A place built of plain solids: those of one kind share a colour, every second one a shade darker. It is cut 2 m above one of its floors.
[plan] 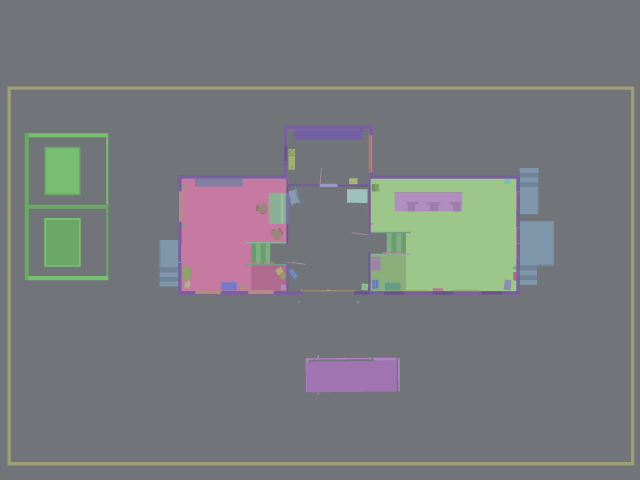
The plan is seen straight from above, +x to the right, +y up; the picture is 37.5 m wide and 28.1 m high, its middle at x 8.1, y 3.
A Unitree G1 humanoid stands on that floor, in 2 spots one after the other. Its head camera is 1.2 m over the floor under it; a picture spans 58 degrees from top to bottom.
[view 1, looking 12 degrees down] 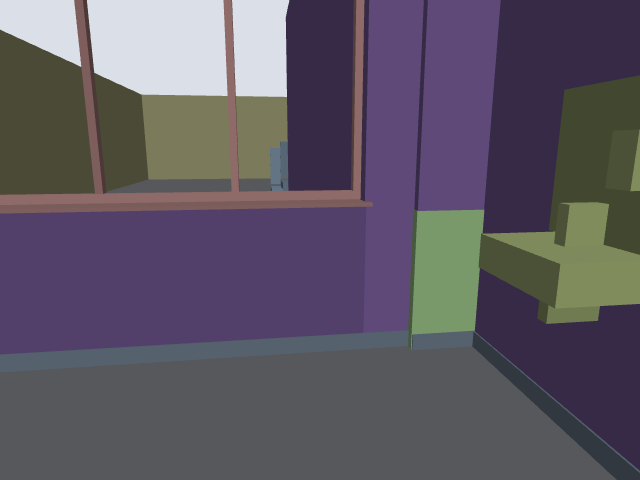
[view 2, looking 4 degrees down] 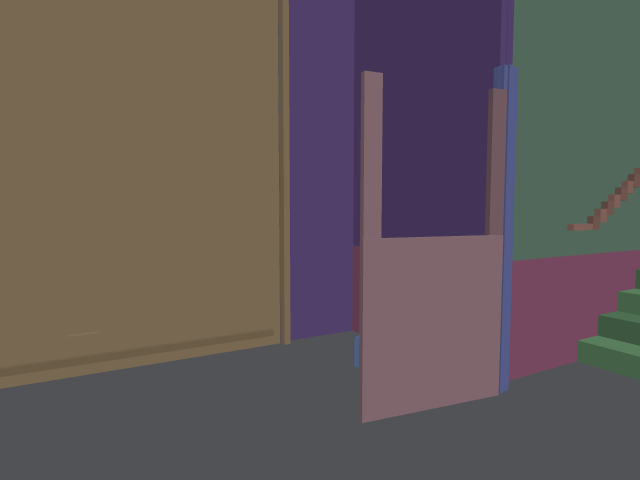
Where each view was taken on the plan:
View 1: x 8.60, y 7.55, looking -8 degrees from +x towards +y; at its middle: wall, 2.48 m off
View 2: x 8.60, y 3.55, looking -119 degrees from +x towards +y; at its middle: wall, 4.07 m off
